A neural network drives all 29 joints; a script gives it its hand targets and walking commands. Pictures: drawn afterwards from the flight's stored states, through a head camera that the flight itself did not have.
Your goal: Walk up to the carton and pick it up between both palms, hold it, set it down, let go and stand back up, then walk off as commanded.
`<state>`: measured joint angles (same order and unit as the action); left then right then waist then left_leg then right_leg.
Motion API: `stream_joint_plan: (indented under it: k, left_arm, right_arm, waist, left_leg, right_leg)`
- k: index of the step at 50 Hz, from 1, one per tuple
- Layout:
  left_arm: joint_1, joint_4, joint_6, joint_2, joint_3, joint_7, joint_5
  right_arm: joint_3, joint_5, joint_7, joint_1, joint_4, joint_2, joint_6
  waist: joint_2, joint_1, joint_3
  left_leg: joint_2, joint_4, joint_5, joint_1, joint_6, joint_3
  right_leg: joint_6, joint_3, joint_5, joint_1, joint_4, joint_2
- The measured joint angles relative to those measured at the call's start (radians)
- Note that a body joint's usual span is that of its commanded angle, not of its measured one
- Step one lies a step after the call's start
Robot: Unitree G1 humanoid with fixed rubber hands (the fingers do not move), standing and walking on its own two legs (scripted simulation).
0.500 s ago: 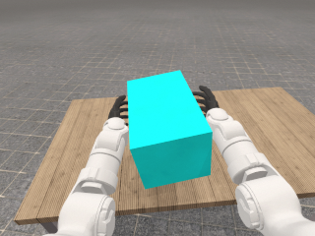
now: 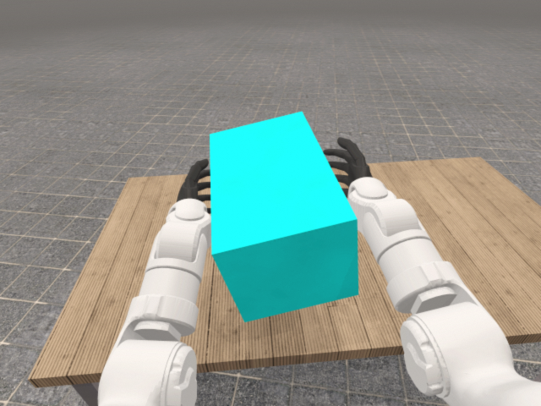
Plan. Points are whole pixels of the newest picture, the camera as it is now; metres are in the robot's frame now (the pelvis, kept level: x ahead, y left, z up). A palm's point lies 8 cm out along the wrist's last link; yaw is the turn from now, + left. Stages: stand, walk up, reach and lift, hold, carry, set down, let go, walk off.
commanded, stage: hold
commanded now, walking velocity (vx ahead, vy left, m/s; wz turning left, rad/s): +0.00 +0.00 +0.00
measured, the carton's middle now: (276, 206) +0.38 +0.01 +0.17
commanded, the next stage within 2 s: none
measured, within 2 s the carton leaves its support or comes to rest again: neither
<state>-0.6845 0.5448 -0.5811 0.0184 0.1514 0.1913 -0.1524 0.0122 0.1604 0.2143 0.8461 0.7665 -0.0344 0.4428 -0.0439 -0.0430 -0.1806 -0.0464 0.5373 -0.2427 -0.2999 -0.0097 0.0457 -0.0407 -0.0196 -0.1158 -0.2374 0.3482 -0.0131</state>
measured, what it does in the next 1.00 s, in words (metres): stands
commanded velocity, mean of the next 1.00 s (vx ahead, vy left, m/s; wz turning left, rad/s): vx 0.00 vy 0.00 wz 0.00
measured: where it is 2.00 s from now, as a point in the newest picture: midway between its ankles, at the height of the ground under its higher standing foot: outside the picture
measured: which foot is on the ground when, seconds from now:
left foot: down 0.00-1.00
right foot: down 0.00-1.00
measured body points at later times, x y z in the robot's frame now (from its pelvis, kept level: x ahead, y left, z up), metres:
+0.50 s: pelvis +0.01 +0.00 +0.00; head -0.04 +0.01 +0.45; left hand +0.40 +0.14 +0.18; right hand +0.41 -0.11 +0.20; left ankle +0.03 +0.09 -0.74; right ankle +0.04 -0.15 -0.74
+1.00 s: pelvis +0.01 +0.00 +0.00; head -0.06 +0.01 +0.45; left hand +0.39 +0.15 +0.18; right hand +0.40 -0.11 +0.21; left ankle +0.03 +0.09 -0.74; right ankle +0.04 -0.15 -0.74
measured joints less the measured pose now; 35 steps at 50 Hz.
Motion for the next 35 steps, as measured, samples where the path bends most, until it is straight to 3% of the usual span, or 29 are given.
stream_joint_plan:
  k: [19,35]
  left_arm:
    - [-0.021,-0.002,-0.004,-0.006,0.022,-0.012,-0.023]
    - [0.019,-0.103,-0.045,-0.006,0.022,-0.028,-0.033]
  right_arm:
    - [-0.027,0.000,0.002,0.000,-0.001,0.010,-0.017]
    - [0.004,0.001,0.018,-0.003,-0.081,0.010,0.036]
  waist:
    - [0.000,0.000,0.007]
    - [0.000,0.000,0.018]
  left_leg:
    - [0.000,-0.015,-0.001,0.001,0.000,0.000]
    - [0.000,-0.015,-0.013,0.031,0.000,0.000]
  right_leg:
    - [0.001,0.000,-0.002,0.000,-0.013,0.000]
    - [-0.001,0.000,-0.007,0.037,-0.026,0.000]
